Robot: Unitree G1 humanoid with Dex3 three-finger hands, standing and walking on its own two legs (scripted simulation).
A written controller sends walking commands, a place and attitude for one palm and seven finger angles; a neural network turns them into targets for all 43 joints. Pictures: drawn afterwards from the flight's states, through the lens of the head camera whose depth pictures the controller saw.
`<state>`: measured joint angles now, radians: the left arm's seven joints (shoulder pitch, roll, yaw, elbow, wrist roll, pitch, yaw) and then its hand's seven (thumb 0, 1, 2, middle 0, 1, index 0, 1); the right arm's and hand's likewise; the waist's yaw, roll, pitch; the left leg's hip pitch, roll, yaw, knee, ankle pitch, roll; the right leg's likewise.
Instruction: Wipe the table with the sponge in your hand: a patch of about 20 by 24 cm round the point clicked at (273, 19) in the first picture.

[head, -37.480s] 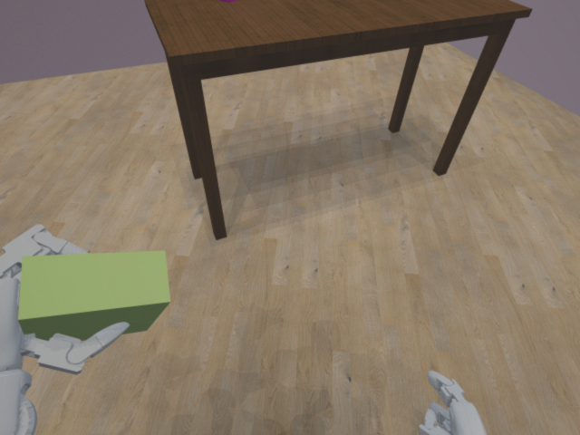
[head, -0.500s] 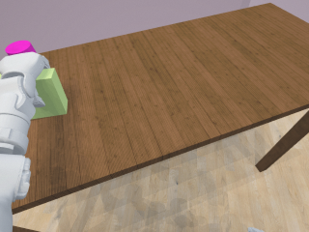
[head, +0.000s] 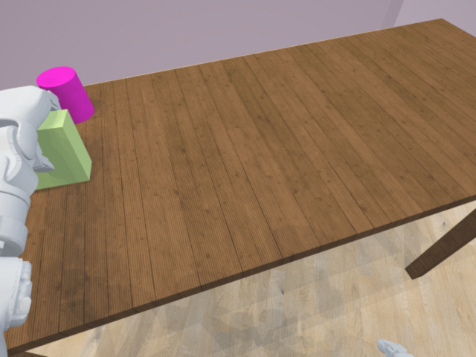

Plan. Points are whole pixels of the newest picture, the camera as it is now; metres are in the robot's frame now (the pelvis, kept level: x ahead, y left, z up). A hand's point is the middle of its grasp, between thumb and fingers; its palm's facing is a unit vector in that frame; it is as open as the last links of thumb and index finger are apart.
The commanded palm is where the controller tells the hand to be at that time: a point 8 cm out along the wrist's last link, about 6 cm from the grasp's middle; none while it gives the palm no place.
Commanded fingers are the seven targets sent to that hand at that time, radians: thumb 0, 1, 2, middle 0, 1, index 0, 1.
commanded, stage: slide back across to the first lane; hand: left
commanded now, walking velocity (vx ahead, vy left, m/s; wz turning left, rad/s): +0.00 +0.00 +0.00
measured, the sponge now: (42, 161) +0.40 +0.36 +0.11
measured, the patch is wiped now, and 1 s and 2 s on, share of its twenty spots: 1.00 1.00 1.00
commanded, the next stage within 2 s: wipe back along the first lane in 0.12 s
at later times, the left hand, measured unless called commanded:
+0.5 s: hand (21, 153) +0.38 +0.37 +0.15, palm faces +0.03 -0.04 -1.00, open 9.6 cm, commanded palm +0.34 +0.36 +0.20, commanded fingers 0.00 0.10 1.30 -1.20 -1.60 -1.20 -1.60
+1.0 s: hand (22, 170) +0.35 +0.35 +0.15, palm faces +0.07 -0.03 -1.00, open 9.6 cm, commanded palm +0.30 +0.33 +0.18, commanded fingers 0.00 0.10 1.30 -1.20 -1.60 -1.20 -1.60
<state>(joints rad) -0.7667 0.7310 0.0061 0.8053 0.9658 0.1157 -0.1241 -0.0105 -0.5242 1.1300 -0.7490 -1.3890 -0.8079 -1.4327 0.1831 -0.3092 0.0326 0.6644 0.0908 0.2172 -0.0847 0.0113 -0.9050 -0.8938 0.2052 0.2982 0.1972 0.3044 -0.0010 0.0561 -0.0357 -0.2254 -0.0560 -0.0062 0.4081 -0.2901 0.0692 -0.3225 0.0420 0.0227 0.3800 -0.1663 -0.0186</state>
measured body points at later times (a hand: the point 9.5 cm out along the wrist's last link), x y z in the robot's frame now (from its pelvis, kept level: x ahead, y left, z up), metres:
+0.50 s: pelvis +0.03 +0.04 +0.00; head +0.06 +0.02 +0.45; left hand +0.37 +0.36 +0.20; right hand +0.22 -0.19 -0.12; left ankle -0.06 +0.07 -0.74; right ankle +0.01 -0.11 -0.74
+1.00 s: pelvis +0.02 +0.05 +0.00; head +0.04 +0.03 +0.45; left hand +0.34 +0.34 +0.20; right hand +0.23 -0.16 -0.10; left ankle -0.06 +0.07 -0.74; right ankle +0.01 -0.11 -0.74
